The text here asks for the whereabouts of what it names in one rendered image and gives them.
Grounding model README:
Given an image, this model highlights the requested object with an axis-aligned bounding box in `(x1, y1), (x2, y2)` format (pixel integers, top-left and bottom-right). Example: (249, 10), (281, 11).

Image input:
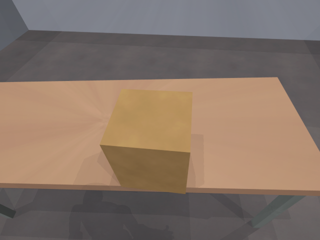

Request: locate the table
(0, 77), (320, 228)

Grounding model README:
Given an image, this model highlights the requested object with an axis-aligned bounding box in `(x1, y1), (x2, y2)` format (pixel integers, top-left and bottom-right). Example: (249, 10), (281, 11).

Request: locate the carton
(99, 89), (193, 194)

